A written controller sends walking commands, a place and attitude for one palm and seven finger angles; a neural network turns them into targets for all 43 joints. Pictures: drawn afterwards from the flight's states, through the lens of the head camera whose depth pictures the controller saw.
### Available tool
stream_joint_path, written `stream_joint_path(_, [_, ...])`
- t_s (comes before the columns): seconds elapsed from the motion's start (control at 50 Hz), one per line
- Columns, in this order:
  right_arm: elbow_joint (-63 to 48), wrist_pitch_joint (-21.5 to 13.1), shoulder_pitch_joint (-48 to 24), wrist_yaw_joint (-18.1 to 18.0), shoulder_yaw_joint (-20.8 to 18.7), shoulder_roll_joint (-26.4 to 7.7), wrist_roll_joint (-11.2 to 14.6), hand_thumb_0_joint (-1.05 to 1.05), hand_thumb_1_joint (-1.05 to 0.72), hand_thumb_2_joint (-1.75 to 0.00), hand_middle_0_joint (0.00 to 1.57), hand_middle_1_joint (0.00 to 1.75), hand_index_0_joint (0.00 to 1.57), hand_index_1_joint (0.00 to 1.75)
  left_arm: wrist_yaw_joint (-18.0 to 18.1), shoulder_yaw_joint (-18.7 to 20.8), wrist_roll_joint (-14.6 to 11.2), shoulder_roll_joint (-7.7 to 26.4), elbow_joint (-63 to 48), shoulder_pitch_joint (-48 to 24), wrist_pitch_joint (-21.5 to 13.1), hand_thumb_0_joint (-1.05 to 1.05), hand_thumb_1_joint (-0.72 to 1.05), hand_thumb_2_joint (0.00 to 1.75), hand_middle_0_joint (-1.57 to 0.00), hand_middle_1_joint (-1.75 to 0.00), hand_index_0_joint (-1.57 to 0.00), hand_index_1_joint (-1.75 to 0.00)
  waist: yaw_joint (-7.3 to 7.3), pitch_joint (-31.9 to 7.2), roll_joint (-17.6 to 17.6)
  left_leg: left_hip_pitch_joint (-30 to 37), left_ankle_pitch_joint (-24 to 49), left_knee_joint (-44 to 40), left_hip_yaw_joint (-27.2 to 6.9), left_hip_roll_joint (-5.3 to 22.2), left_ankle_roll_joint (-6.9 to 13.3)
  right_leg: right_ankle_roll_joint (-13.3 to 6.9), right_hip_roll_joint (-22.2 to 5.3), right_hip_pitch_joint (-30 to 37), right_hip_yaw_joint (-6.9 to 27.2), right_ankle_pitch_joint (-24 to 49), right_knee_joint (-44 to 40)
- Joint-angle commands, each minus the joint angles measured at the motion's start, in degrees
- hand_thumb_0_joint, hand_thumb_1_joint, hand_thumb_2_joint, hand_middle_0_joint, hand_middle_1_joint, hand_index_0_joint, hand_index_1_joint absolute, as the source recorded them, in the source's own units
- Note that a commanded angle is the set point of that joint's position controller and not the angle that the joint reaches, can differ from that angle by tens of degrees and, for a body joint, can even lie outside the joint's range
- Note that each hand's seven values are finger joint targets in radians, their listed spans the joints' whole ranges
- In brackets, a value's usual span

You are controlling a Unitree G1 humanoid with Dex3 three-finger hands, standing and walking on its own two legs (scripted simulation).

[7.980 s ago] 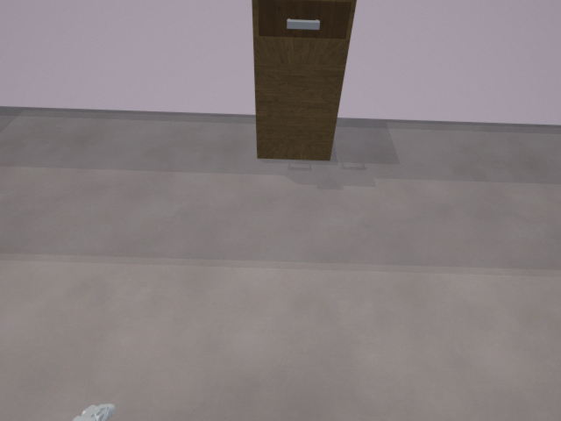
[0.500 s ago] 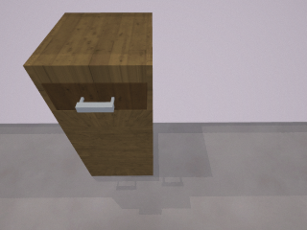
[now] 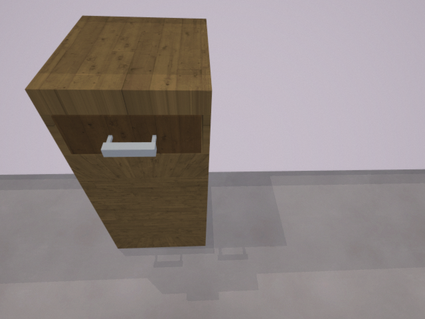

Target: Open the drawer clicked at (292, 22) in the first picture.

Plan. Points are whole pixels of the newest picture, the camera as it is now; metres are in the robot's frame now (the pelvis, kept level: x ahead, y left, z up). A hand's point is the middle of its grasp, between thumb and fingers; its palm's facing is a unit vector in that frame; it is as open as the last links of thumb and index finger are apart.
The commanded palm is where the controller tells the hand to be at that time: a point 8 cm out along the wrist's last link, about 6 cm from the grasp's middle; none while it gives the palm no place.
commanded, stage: look again from close up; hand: left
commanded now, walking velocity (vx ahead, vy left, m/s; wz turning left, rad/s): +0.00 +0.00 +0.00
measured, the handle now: (131, 143) +0.54 +0.24 -0.02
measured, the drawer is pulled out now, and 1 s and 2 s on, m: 0.00 0.00 0.00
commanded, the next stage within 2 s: shuffle to correct the standing spot in 0.26 s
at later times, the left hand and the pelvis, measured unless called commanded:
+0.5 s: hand out of the picture -0.07 +0.21 -0.18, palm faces +0.01 -0.99 -0.16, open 7.4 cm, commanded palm none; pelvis -0.04 +0.04 +0.00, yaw +0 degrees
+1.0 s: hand out of the picture -0.06 +0.18 -0.19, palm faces +0.11 -0.99 -0.07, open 7.4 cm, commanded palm none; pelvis +0.04 +0.05 -0.01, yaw +2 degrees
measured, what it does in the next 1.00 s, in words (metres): steps on the spot: left foot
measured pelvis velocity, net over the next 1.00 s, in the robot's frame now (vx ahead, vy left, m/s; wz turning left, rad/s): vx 0.04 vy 0.05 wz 0.04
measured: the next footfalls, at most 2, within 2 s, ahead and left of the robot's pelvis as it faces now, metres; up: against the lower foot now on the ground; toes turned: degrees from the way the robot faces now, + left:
left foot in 0.92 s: +0.10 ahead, +0.14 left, +0.00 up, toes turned +10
right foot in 1.30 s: +0.06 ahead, -0.09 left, +0.00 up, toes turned +4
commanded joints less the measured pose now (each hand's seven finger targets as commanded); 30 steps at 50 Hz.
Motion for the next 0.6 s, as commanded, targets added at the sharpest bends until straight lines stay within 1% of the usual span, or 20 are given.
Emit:
stream_joint_path(0.0, [-1.42,-0.1,3.25,0.34,0.41,-4.05,-0.53,0.0,-0.9,-0.9,0.2,0.3,0.2,0.3,-0.04,1.13,0.46,4.78,-2.09,4.56,0.01,0.0,0.9,0.9,-0.2,-0.3,-0.2,-0.3,1.55,8.04,6.84,-2.68,15.47,-5.02,-7.28,6.32,2.44,-1.12,-6.88,-7.33,6.2,11.6,-6.43])
stream_joint_path(0.02, [-1.46,-0.26,3.58,0.36,0.8,-3.58,-0.5,0.0,-0.9,-0.9,0.2,0.3,0.2,0.3,-0.15,1.01,0.43,5.33,-1.94,5.09,-0.03,0.0,0.9,0.9,-0.2,-0.3,-0.2,-0.3,1.62,7.49,6.49,-2.22,17.92,-4.8,-7.81,5.79,2.69,-1.16,-7.0,-6.65,6.36,13.73,-6.27])
stream_joint_path(0.04, [-1.29,-0.48,3.79,0.37,0.85,-3.79,-0.54,0.0,-0.9,-0.9,0.2,0.3,0.2,0.3,-0.22,1.05,0.44,5.54,-1.85,5.0,0.14,0.0,0.9,0.9,-0.2,-0.3,-0.2,-0.3,1.47,5.22,6.46,-0.6,22.27,-4.71,-8.23,5.84,2.79,-1.05,-7.0,-5.49,6.03,14.97,-5.47])
stream_joint_path(0.06, [-1.03,-0.5,3.82,0.18,0.69,-4.56,-0.56,0.0,-0.9,-0.9,0.2,0.3,0.2,0.3,-0.22,1.09,0.28,5.67,-1.58,4.85,0.14,0.0,0.9,0.9,-0.2,-0.3,-0.2,-0.3,1.49,2.52,2.83,0.96,23.33,-3.58,-8.17,6.31,2.89,-0.9,-6.6,-4.1,5.8,15.78,-4.97])
stream_joint_path(0.08, [-1.1,-0.48,3.89,0.12,0.54,-5.23,-0.43,0.0,-0.9,-0.9,0.2,0.3,0.2,0.3,-0.24,0.96,0.09,5.57,-1.99,4.24,0.27,0.0,0.9,0.9,-0.2,-0.3,-0.2,-0.3,1.36,2.06,1.11,0.88,19.74,-4.31,-8.18,6.43,2.81,-0.77,-6.73,-3.97,5.77,13.51,-5.27])
stream_joint_path(0.12, [-0.87,-0.53,3.79,0.25,0.42,-5.62,-0.49,0.0,-0.9,-0.9,0.2,0.3,0.2,0.3,-0.42,0.76,0.13,5.32,-2.25,3.63,0.54,0.0,0.9,0.9,-0.2,-0.3,-0.2,-0.3,1.5,2.69,0.75,0.2,14.77,-6.54,-9.21,6.55,3.09,-0.44,-6.57,-4.58,5.57,8.78,-5.76])
stream_joint_path(0.16, [-1.08,-0.46,3.51,0.41,0.37,-6.06,-0.55,0.0,-0.9,-0.9,0.2,0.3,0.2,0.3,-0.63,0.87,0.25,5.54,-2.69,3.05,0.82,0.0,0.9,0.9,-0.2,-0.3,-0.2,-0.3,1.48,3.98,1.68,-1.28,8.31,-9.28,-10.27,6.68,3.18,-0.3,-6.42,-5.31,5.23,5.09,-6.1])
stream_joint_path(0.18, [-1.1,-0.46,3.37,0.48,0.37,-6.29,-0.57,0.0,-0.9,-0.9,0.2,0.3,0.2,0.3,-0.73,0.87,0.32,5.61,-2.82,2.89,0.88,0.0,0.9,0.9,-0.2,-0.3,-0.2,-0.3,1.47,4.29,1.28,-1.72,6.18,-10.45,-10.83,6.87,3.22,-0.26,-6.31,-5.37,5.04,4.56,-5.92])
stream_joint_path(0.22, [-0.93,-0.5,3.67,0.56,0.36,-6.82,-0.61,0.0,-0.9,-0.9,0.2,0.3,0.2,0.3,-0.88,0.8,0.43,5.66,-2.93,3.04,1.09,0.0,0.9,0.9,-0.2,-0.3,-0.2,-0.3,1.57,4.8,2.82,-2.77,1.13,-13.29,-12.38,7.56,3.56,0.05,-6.0,-5.37,4.13,2.94,-5.27])
stream_joint_path(0.24, [-1.12,-0.47,3.5,0.58,0.24,-6.89,-0.58,0.0,-0.9,-0.9,0.2,0.3,0.2,0.3,-0.96,0.85,0.51,5.54,-2.92,3.31,1.17,0.0,0.9,0.9,-0.2,-0.3,-0.2,-0.3,1.77,5.44,2.23,-3.62,-1.76,-14.65,-13.2,7.78,3.7,0.11,-5.99,-5.54,3.91,2.54,-5.28])
stream_joint_path(0.26, [-1.06,-0.43,3.46,0.61,0.16,-7.22,-0.58,0.0,-0.9,-0.9,0.2,0.3,0.2,0.3,-1.06,0.84,0.59,5.5,-2.92,3.27,1.28,0.0,0.9,0.9,-0.2,-0.3,-0.2,-0.3,1.71,5.58,2.75,-4.39,-4.72,-15.92,-13.73,7.93,3.65,0.14,-5.94,-5.48,3.61,2.03,-5.1])
stream_joint_path(0.32, [-0.86,-0.51,3.69,0.65,0.12,-7.25,-0.49,0.0,-0.9,-0.9,0.2,0.3,0.2,0.3,-1.2,0.71,0.7,5.37,-2.45,4.23,1.23,0.0,0.9,0.9,-0.2,-0.3,-0.2,-0.3,1.97,4.45,2.98,-3.64,-6.72,-17.56,-14.39,8.11,3.8,0.26,-6.15,-5.62,3.36,2.37,-5.06])
stream_joint_path(0.34, [-0.7,-0.52,3.77,0.66,0.12,-7.15,-0.43,0.0,-0.9,-0.9,0.2,0.3,0.2,0.3,-1.24,0.65,0.65,5.31,-2.19,4.64,1.16,0.0,0.9,0.9,-0.2,-0.3,-0.2,-0.3,1.98,4.03,2.17,-3.44,-7.24,-17.74,-14.4,8.1,3.79,0.24,-6.29,-5.51,3.48,2.45,-5.4])
stream_joint_path(0.36, [-0.27,-0.44,4.48,0.67,0.06,-7.26,-0.51,0.0,-0.9,-0.9,0.2,0.3,0.2,0.3,-1.36,0.75,0.75,5.23,-1.9,4.85,1.17,0.0,0.9,0.9,-0.2,-0.3,-0.2,-0.3,1.61,2.98,2.41,-2.61,-10.32,-18.47,-15.27,8.32,3.99,0.16,-5.76,-5.56,2.78,0.19,-4.25])
stream_joint_path(0.42, [0.34,0.09,5.58,0.72,-0.83,-8.87,-0.59,0.0,-0.9,-0.9,0.2,0.3,0.2,0.3,-1.87,0.85,1.34,4.94,-1.54,5.81,1.49,0.0,0.9,0.9,-0.2,-0.3,-0.2,-0.3,1.42,2.81,3.88,-2.95,-22.38,-21.59,-20.29,11.01,6.55,0.22,-3.78,-9.15,-0.07,-5.99,1.89])
stream_joint_path(0.46, [0.42,0.26,5.63,0.71,-1.17,-9.29,-0.73,0.0,-0.9,-0.9,0.2,0.3,0.2,0.3,-2.19,0.93,1.57,4.24,-1.53,6.37,1.72,0.0,0.9,0.9,-0.2,-0.3,-0.2,-0.3,1.53,3.65,3.84,-4.51,-24.3,-22.38,-23.0,12.35,8.57,-0.01,-3.48,-10.68,-0.23,-6.68,6.0])
stream_joint_path(0.5, [0.46,0.17,5.69,0.71,-1.34,-9.04,-0.85,0.0,-0.9,-0.9,0.2,0.3,0.2,0.3,-2.5,1.02,1.56,3.58,-1.5,6.76,1.56,0.0,0.9,0.9,-0.2,-0.3,-0.2,-0.3,1.72,3.71,3.27,-5.17,-22.63,-21.78,-23.07,12.56,9.51,-0.13,-3.63,-10.91,0.03,-6.1,6.07])
stream_joint_path(0.52, [0.58,0.14,5.74,0.71,-1.41,-8.82,-0.9,0.0,-0.9,-0.9,0.2,0.3,0.2,0.3,-2.56,1.11,1.52,3.18,-1.43,6.88,1.46,0.0,0.9,0.9,-0.2,-0.3,-0.2,-0.3,1.7,3.91,3.47,-6.62,-22.04,-21.49,-22.63,12.29,9.51,-0.14,-3.55,-9.57,0.16,-5.63,5.09])
stream_joint_path(0.56, [0.56,-0.01,4.95,0.72,-1.36,-8.1,-0.81,0.0,-0.9,-0.9,0.2,0.3,0.2,0.3,-2.6,1.27,1.42,2.83,-0.71,8.85,0.93,0.0,0.9,0.9,-0.2,-0.3,-0.2,-0.3,2.52,3.44,3.0,-8.85,-20.14,-19.25,-19.77,10.17,8.1,-0.22,-3.53,-4.73,0.13,-3.56,-1.83])
stream_joint_path(0.58, [0.53,-0.09,4.49,0.76,-1.29,-7.21,-0.7,0.0,-0.9,-0.9,0.2,0.3,0.2,0.3,-2.5,1.49,1.36,3.04,0.04,10.42,0.63,0.0,0.9,0.9,-0.2,-0.3,-0.2,-0.3,3.15,3.24,1.6,-11.71,-19.3,-16.9,-17.23,8.61,6.78,-0.67,-4.45,-0.66,1.82,-3.42,-5.69])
